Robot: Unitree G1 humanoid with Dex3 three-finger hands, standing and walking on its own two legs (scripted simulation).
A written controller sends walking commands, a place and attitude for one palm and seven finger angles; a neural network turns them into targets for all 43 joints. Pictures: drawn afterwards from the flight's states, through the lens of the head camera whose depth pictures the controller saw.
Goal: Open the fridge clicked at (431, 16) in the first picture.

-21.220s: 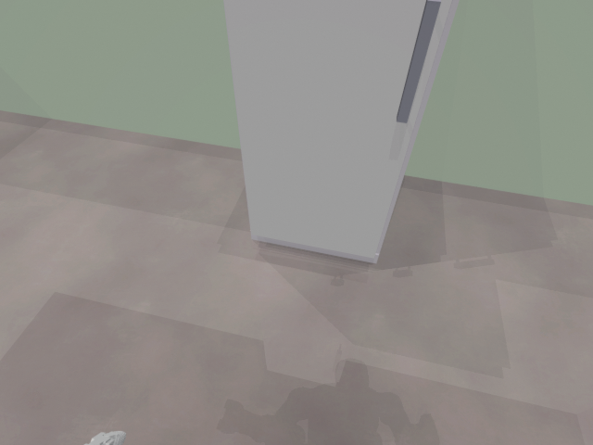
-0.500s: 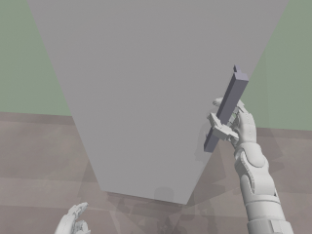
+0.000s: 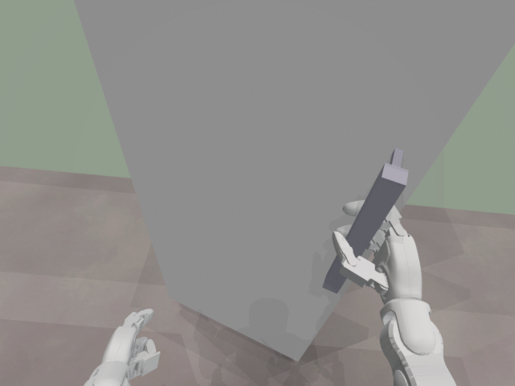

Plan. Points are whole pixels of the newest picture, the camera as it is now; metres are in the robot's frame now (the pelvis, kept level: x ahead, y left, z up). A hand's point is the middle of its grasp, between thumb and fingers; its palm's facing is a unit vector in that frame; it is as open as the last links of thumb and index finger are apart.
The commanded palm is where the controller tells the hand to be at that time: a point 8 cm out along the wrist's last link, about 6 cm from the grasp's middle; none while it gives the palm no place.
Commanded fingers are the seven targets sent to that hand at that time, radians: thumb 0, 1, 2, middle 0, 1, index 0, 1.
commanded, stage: walk backward, drawing the door open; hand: right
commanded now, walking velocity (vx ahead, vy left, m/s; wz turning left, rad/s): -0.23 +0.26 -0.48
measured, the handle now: (359, 230) +0.33 -0.12 +0.11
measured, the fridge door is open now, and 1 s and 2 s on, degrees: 21 46 59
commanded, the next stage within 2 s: stop walking and hold the door back in 1.34 s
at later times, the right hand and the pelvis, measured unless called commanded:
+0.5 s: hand (311, 316) +0.19 -0.04 +0.11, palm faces +0.11 +0.98 -0.14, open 7.1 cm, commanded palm +0.16 -0.08 +0.11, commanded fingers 0.00 -0.90 -0.90 0.45 1.40 0.45 1.40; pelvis -0.05 +0.08 -0.01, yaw -8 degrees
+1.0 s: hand (230, 373) +0.13 +0.05 +0.11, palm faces +0.59 +0.77 -0.23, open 7.2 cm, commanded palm +0.07 +0.03 +0.11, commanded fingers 0.00 -0.90 -0.90 0.45 1.40 0.45 1.40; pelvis -0.03 +0.30 -0.03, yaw -36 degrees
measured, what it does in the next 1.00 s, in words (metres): steps to the left, turning right: right foot, then left foot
